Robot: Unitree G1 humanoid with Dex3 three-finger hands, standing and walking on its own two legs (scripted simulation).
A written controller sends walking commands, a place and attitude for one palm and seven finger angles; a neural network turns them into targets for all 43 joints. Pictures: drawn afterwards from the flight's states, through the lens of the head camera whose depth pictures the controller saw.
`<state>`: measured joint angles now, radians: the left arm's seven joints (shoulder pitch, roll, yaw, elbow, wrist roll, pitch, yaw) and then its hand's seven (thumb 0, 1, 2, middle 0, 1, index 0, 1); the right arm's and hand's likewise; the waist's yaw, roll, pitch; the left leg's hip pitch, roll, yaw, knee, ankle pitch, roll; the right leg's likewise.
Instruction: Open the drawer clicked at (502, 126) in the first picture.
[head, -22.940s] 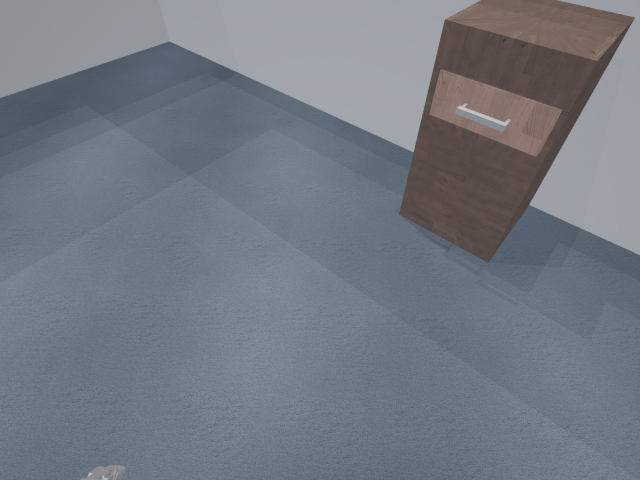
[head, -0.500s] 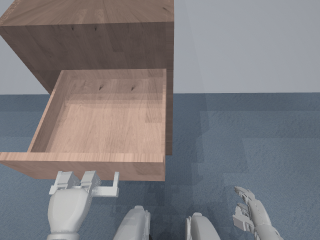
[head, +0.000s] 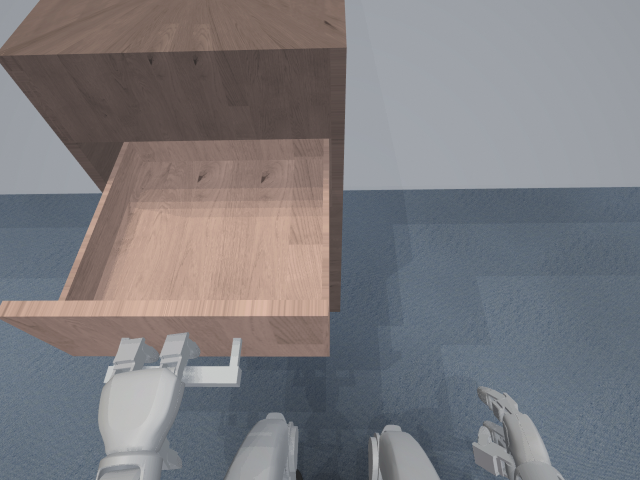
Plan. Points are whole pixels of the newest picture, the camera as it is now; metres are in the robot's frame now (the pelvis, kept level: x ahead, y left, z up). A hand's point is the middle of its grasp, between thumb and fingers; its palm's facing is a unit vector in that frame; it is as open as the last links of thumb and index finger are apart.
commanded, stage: lift the hand off the handle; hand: left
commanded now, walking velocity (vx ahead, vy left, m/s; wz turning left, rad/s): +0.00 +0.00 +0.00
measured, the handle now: (177, 360) +0.27 +0.21 -0.04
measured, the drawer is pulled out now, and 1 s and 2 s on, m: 0.28 0.28 0.28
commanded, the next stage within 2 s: none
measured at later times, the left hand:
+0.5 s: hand (165, 404) +0.22 +0.22 -0.05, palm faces -0.07 -0.09 -0.99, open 13.6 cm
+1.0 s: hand (154, 396) +0.22 +0.22 -0.02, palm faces -0.06 -0.11 -0.99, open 13.2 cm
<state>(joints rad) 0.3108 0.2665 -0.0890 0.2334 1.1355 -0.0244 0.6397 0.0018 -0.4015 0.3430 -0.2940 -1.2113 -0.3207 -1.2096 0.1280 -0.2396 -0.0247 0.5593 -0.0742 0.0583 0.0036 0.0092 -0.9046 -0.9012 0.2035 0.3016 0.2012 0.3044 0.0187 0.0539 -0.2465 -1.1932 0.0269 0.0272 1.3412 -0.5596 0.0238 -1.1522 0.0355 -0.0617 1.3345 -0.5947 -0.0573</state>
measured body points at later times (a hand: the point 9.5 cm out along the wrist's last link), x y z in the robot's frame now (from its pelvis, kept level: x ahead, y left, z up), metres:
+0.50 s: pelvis +0.00 +0.01 +0.01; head +0.08 +0.00 +0.45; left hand +0.22 +0.22 +0.00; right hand +0.19 -0.22 -0.10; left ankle +0.04 +0.11 -0.61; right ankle +0.02 -0.09 -0.61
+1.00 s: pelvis +0.01 +0.01 +0.04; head +0.07 +0.00 +0.48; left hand +0.22 +0.22 +0.04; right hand +0.20 -0.22 -0.07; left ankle +0.04 +0.11 -0.61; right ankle +0.02 -0.09 -0.61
